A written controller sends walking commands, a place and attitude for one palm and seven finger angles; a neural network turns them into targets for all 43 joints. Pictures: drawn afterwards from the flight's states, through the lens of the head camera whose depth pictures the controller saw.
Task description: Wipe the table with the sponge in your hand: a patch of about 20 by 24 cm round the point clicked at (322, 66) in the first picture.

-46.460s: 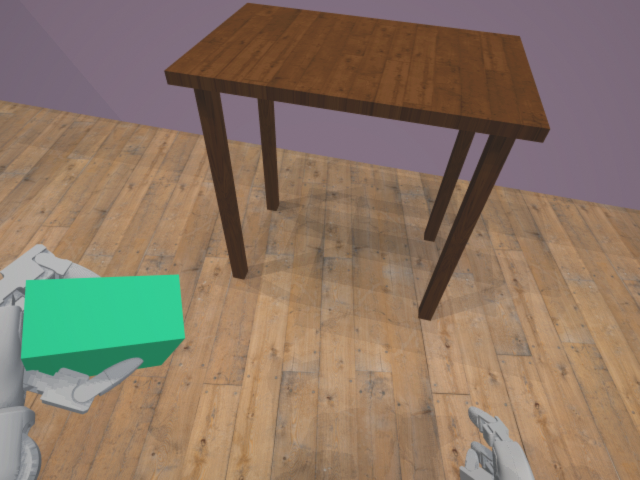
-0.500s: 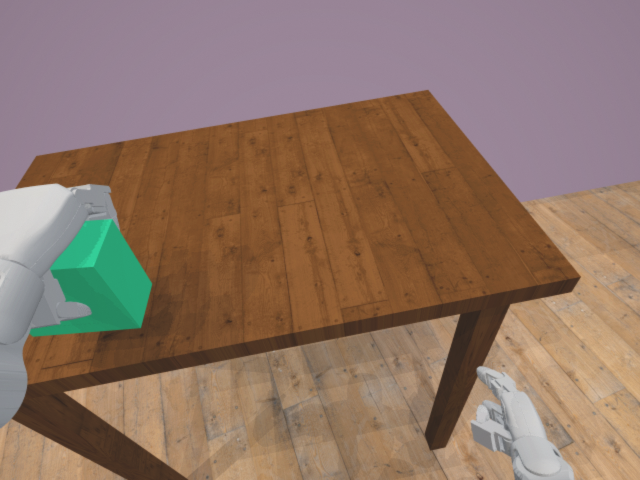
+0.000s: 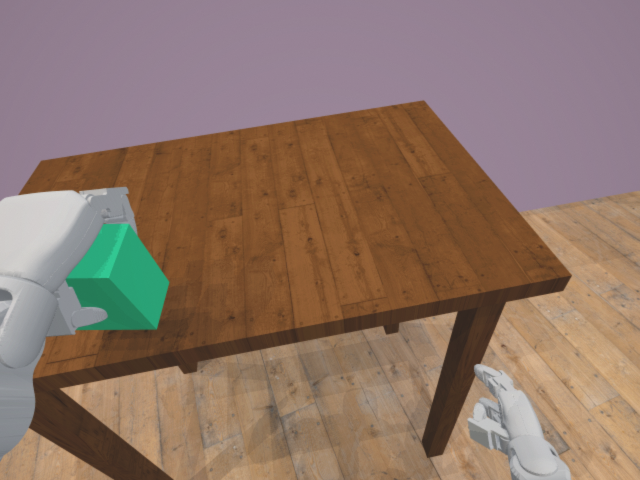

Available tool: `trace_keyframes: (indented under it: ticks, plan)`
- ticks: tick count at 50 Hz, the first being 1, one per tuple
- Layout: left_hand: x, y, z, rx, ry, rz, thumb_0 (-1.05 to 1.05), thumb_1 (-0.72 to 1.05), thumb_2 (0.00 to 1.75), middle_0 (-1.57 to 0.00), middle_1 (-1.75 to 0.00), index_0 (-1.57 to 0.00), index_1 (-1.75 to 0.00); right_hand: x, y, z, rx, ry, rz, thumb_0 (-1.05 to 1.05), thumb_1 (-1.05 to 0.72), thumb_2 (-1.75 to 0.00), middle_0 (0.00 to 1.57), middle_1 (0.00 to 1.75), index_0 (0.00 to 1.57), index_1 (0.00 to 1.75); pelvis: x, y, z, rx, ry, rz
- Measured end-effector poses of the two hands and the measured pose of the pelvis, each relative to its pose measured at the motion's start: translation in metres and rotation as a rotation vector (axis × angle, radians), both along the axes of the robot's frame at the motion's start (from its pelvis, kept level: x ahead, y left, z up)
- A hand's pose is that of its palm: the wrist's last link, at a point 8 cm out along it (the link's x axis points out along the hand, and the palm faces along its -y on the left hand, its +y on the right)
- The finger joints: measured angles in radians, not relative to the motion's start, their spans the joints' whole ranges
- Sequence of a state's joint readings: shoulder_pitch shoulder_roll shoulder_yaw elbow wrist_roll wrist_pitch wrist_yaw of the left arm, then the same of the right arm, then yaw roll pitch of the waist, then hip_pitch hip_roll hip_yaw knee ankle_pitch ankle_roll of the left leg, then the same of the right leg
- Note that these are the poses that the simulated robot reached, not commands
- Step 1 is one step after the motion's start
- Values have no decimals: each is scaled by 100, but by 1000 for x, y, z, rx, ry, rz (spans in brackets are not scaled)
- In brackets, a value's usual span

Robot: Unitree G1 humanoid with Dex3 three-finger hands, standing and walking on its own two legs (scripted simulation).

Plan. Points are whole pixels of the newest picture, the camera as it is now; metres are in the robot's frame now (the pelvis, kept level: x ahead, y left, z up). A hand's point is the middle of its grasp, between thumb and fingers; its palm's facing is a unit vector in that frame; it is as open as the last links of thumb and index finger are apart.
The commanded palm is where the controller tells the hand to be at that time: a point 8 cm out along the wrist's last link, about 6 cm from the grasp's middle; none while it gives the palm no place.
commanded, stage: bring the sponge back beside the body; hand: left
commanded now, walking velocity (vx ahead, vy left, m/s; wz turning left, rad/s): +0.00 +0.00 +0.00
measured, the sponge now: (96, 289) +0.21 +0.30 +0.17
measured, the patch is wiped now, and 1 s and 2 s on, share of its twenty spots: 1.00 1.00 1.00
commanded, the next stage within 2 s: step back with the hand held close in 0.72 s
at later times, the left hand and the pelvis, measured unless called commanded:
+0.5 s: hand (68, 257) +0.20 +0.28 +0.24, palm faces +0.33 -0.01 -0.94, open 9.9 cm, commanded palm +0.15 +0.28 +0.29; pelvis -0.01 +0.00 +0.00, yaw -1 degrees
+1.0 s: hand (111, 223) +0.23 +0.24 +0.26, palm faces +0.48 -0.69 -0.54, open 9.9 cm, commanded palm +0.15 +0.27 +0.28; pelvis -0.01 -0.01 -0.01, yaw +1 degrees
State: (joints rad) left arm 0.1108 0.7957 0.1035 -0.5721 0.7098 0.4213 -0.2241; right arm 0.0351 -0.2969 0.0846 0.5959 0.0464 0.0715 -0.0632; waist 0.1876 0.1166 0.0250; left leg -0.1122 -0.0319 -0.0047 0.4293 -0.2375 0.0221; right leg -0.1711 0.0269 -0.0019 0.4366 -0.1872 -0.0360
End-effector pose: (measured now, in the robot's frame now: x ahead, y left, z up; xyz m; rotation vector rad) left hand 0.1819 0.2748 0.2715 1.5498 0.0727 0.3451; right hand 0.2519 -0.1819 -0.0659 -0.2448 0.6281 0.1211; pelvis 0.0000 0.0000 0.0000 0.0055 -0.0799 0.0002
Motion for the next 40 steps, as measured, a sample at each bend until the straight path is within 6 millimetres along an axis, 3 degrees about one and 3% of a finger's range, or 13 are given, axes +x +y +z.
trace_keyframes:
  ticks: [5, 10, 16, 21, 26, 31, 36, 40]
  plan:
    - [-7, 13, 22, -9, -124, 63, 0, -51, 106, -73, -135, -77, -134, -1, 6, 1, 33, 6, 2, 2, -90, -90, 20, 30, 20, 30, -2, 0, 1, -2, -6, -5]
    - [-9, 22, 11, -90, -111, 126, 0, -51, 107, -73, -135, -77, -134, -4, 8, 4, 50, -5, -2, 2, -90, -90, 20, 30, 20, 30, -5, -1, 1, -1, -3, -5]
    - [-13, -4, -19, -147, -13, 31, 0, -51, 107, -73, -135, -77, -134, -5, 5, 7, 24, -29, 1, 2, -90, -90, 20, 30, 20, 30, -6, 0, 0, 2, -9, -8]
    - [-20, -16, -6, -59, -69, -31, 0, -51, 107, -73, -135, -77, -134, -5, 4, 7, 13, -24, 7, 2, -90, -90, 20, 30, 20, 30, -6, -1, -1, 1, -24, -16]
    - [-18, 0, 18, -36, -177, 47, 0, -51, 107, -73, -135, -77, -134, -7, 2, 6, 37, -7, -4, 2, -90, -90, 20, 30, 20, 30, -6, -3, 0, -1, -26, -19]
    - [-12, 13, 7, -121, -146, 118, 0, -51, 107, -73, -135, -77, -134, -10, -2, 7, 49, -12, -19, 2, -90, -90, 20, 30, 20, 30, -8, -4, 0, 1, -16, -17]
    - [-13, -6, -19, -175, -43, 50, 0, -51, 107, -73, -136, -76, -135, -11, -8, 7, 24, -27, -25, 2, -90, -90, 20, 30, 20, 30, -8, -4, 0, 3, -14, -18]
    - [-19, -21, -14, -110, -48, -23, 0, -51, 107, -73, -135, -77, -134, -11, -10, 6, 4, -26, -21, 2, -90, -90, 20, 30, 20, 30, -7, -4, -1, 3, -23, -21]
